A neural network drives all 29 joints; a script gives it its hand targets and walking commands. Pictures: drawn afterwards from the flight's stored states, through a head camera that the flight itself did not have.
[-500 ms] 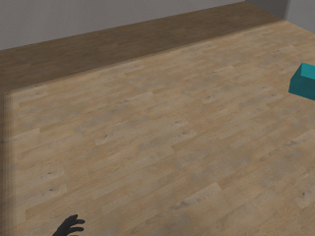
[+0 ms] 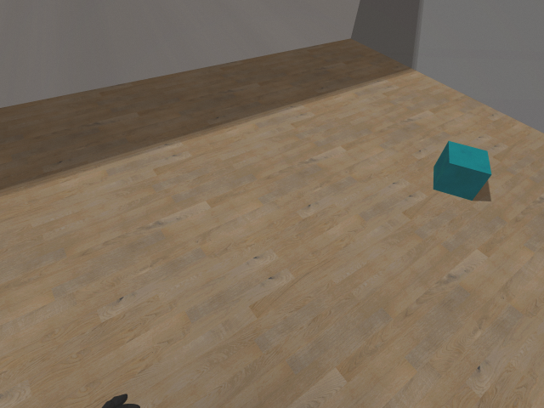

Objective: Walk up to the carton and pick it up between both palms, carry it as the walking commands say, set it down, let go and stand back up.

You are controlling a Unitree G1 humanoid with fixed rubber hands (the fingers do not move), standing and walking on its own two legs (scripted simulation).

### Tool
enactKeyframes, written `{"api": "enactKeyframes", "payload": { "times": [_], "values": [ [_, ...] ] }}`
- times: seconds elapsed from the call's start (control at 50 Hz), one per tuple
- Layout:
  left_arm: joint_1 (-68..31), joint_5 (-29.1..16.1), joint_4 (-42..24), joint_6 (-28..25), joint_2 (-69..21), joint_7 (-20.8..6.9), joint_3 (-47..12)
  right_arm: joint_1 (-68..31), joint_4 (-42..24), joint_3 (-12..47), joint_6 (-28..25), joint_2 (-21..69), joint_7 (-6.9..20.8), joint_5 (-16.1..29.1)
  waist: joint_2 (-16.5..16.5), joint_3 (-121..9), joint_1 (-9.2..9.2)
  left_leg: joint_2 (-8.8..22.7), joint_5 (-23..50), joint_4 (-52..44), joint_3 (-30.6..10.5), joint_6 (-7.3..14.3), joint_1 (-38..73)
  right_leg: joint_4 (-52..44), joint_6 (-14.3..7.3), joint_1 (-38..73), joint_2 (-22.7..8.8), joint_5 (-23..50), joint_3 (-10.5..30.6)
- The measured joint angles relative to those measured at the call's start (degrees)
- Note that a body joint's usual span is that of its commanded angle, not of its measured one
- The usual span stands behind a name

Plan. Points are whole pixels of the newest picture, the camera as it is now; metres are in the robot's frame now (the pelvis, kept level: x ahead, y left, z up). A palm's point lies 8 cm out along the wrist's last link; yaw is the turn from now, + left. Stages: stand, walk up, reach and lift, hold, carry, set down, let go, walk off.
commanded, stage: walk up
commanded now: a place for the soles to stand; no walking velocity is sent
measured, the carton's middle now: (460, 170) +1.52 -1.19 -0.67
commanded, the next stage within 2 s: none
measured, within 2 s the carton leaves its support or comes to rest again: neither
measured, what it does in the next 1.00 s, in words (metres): walks ahead: right foot, then left foot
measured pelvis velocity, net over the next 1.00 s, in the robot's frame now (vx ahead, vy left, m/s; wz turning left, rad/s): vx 0.33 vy -0.19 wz -0.23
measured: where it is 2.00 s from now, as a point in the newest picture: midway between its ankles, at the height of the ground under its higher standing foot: (351, 319)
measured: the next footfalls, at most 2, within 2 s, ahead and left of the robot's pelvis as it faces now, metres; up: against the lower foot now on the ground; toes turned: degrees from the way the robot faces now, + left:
right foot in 0.22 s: +0.20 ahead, -0.22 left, +0.00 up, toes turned -2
left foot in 0.54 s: +0.32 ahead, -0.02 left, +0.00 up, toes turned -2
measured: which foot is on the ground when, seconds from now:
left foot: down 0.00-0.24, up 0.26-0.52, down 0.54-1.00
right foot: up 0.00-0.20, down 0.22-0.56, up 0.58-1.00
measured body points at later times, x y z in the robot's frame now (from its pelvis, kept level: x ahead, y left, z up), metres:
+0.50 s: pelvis +0.17 -0.11 -0.01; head +0.19 -0.09 +0.44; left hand +0.29 +0.16 -0.14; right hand +0.23 -0.46 -0.09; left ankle +0.24 +0.00 -0.72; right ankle +0.16 -0.22 -0.74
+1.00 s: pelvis +0.33 -0.19 -0.01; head +0.34 -0.18 +0.44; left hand +0.51 +0.05 -0.13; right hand +0.30 -0.55 -0.08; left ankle +0.28 -0.02 -0.74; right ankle +0.38 -0.36 -0.71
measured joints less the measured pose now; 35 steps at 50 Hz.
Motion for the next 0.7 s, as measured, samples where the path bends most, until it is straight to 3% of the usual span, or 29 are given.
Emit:
{"api": "enactKeyframes", "payload": {
  "times": [0.1, 0.2, 0.24, 0.26, 0.3, 0.34, 0.4, 0.5, 0.54, 0.56, 0.58, 0.62, 0.7],
  "values": [
    [-2.0, 0.0, 0.2, 0.0, 0.0, -0.4, 0.0, 1.4, 0.0, 0.0, 0.0, -0.3, 0.3, 0.0, 0.0, 0.0, 0.02, 0.8, -1.2, -3.3, 1.5, -1.6, 4.7, -4.7, 0.0, -0.9, -1.5, 3.1, 0.0],
    [-2.8, 0.0, 0.2, 0.0, 0.1, -0.1, 0.0, 0.7, 0.0, 0.0, 0.3, -1.6, 0.7, 0.0, -0.1, 0.1, 0.09, 1.2, -4.8, -1.5, 3.8, -3.4, 5.8, -16.9, 0.0, 0.1, -1.4, 3.1, -0.7],
    [-2.1, 0.0, 0.7, -0.5, 0.1, 0.8, 0.0, -0.8, 0.0, 0.0, 1.4, -2.2, 0.9, 0.0, 1.5, 1.0, 0.15, 4.1, -6.8, 7.9, 3.3, -3.2, 3.5, -17.5, 0.8, 1.1, 0.9, 6.4, -0.9],
    [-1.6, 0.0, 1.2, -0.7, 0.1, 1.5, 0.1, -1.8, 0.0, 0.0, 1.8, -2.0, 0.9, 0.0, 2.1, 1.1, 0.25, 4.2, -7.6, 15.2, 0.5, -3.1, 0.8, -16.5, 1.3, 1.3, 2.0, 5.9, -0.8],
    [-0.5, 0.0, 1.7, -0.7, 0.1, 2.8, 0.0, -3.1, 0.0, 0.0, 2.0, -0.8, 0.9, 0.0, 2.4, 1.1, 0.20, 2.4, -8.3, 26.4, -3.7, -3.1, -5.0, -17.5, 1.4, 3.0, 3.1, 4.8, -0.7],
    [0.6, 0.0, 1.8, -0.8, 0.0, 3.6, 0.0, -4.1, -0.1, 0.0, 2.0, 0.1, 1.1, 0.0, 2.5, 1.0, 0.12, 1.0, -6.8, 30.2, -4.2, -3.2, -9.6, -19.7, 1.3, 5.1, 3.6, 4.7, -0.7],
    [2.5, 0.0, 1.8, -0.9, 0.0, 4.1, 0.0, -5.5, -0.1, 0.1, 2.0, 0.8, 1.3, 0.0, 2.7, 1.0, 0.06, -0.2, -6.4, 27.4, -4.3, -3.2, -14.0, -21.4, 0.5, 7.7, 4.9, 4.1, -0.8],
    [4.9, 0.0, 1.9, -0.9, 0.0, 3.5, 0.0, -6.3, -0.1, 0.1, 1.9, 1.1, 1.3, 0.0, 2.7, 1.0, 0.03, -1.2, -7.3, 14.6, -4.3, -3.2, -15.0, -21.5, -0.6, 11.5, 7.8, 1.2, -0.8],
    [4.9, 0.0, 1.9, -0.9, 0.0, 3.1, 0.0, -5.7, -0.1, 0.1, 1.4, 0.7, 1.3, 0.0, 2.7, 0.6, 0.01, -1.9, -3.0, 8.5, -4.3, -3.2, -14.7, -21.1, -0.6, 11.9, 8.7, 0.0, -0.9],
    [4.5, 0.0, 1.9, -0.9, 0.0, 3.0, 0.0, -5.0, -0.1, 0.1, 1.0, 0.6, 1.2, 0.0, 2.3, 0.6, 0.01, -2.3, 2.9, 6.4, -4.3, -2.0, -14.1, -19.9, -0.6, 11.8, 8.8, -1.1, -0.8],
    [4.0, 0.0, 1.9, -0.9, 0.0, 2.9, 0.0, -4.2, 0.0, 0.1, 0.5, 0.4, 1.0, 0.0, 2.0, 0.7, -0.03, -2.4, 6.5, 6.5, -4.2, -0.7, -13.9, -16.4, -0.6, 10.9, 8.8, -2.1, -0.8],
    [3.1, 0.0, 1.9, -0.9, 0.0, 3.1, 0.0, -2.4, 0.0, 0.1, 0.4, 0.4, 0.6, 0.0, 1.2, 0.7, -0.07, -2.3, 4.8, 7.1, -3.6, 0.8, -12.6, -6.0, -0.6, 7.4, 8.8, -2.2, -0.9],
    [2.1, 0.0, 1.9, -0.9, 0.3, 2.0, 0.0, 0.9, 0.0, 0.1, 0.4, 0.5, 0.2, 0.0, 0.5, 0.6, 0.00, -1.1, 1.6, 4.7, -2.6, 0.9, -7.0, 2.5, -0.6, 3.7, 6.3, -2.3, -0.7]
  ]
}}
